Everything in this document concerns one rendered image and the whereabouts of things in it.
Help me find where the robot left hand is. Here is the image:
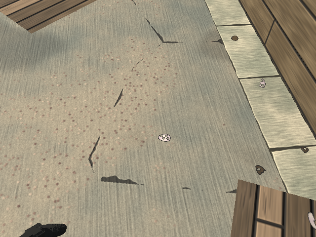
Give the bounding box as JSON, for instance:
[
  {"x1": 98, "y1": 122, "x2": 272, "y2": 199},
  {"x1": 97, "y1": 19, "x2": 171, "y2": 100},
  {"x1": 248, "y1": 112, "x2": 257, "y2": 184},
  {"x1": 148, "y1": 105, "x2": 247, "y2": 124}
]
[{"x1": 19, "y1": 223, "x2": 67, "y2": 237}]

